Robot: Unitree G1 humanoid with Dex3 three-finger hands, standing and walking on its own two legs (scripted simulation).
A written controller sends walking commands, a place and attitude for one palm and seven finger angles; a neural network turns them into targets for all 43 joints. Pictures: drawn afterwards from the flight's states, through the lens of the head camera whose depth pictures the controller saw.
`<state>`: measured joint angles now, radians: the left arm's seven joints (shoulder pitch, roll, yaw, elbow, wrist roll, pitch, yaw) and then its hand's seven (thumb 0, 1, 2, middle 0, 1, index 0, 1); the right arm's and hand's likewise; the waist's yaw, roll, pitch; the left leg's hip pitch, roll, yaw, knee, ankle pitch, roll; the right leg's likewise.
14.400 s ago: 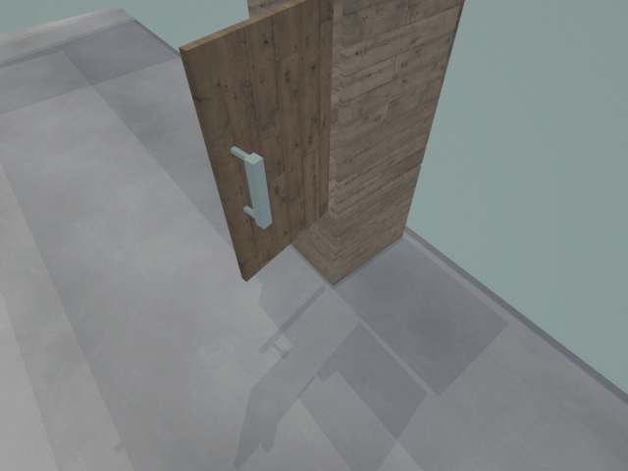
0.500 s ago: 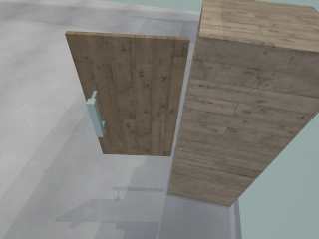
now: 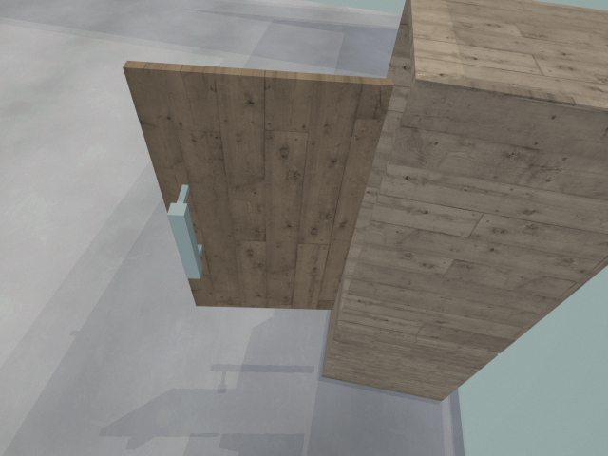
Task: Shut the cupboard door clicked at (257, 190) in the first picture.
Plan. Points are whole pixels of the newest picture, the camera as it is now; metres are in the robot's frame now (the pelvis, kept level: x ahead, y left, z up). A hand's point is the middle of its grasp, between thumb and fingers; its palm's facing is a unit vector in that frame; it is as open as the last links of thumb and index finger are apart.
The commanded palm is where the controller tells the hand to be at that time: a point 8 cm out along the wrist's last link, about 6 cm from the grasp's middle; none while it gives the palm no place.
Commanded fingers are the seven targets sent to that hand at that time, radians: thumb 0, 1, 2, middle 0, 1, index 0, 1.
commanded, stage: come to a stop and stand still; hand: left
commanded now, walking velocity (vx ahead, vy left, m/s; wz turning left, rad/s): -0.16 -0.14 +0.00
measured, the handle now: (189, 233) +0.46 +0.22 -0.03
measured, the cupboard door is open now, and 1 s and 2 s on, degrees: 100 100 100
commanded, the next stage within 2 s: look again from close up in 1.02 s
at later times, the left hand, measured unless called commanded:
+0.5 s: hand out of the picture +0.08 +0.15 -0.17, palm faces +0.02 -0.98 -0.21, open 7.3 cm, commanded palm none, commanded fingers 0.00 0.90 0.90 -0.20 -0.30 -0.20 -0.30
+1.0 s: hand out of the picture -0.02 +0.09 -0.17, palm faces +0.05 -0.99 -0.15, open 7.4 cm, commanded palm none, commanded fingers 0.00 0.90 0.90 -0.20 -0.30 -0.20 -0.30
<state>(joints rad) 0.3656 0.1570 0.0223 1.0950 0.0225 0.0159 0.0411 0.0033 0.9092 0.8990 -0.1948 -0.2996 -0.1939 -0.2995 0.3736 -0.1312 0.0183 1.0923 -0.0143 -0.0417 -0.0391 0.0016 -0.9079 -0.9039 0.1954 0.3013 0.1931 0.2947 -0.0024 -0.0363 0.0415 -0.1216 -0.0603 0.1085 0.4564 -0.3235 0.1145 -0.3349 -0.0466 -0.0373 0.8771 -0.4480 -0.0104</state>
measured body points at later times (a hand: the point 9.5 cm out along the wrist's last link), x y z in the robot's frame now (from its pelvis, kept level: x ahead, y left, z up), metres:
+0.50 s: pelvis +0.02 -0.03 +0.00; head +0.05 -0.03 +0.45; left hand +0.08 +0.20 -0.15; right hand +0.02 -0.24 -0.16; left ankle -0.04 +0.04 -0.74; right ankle +0.03 -0.14 -0.74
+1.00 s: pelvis +0.02 -0.06 +0.01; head +0.03 -0.05 +0.46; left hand -0.02 +0.15 -0.16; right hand +0.00 -0.27 -0.16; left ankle -0.04 +0.04 -0.74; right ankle +0.03 -0.14 -0.74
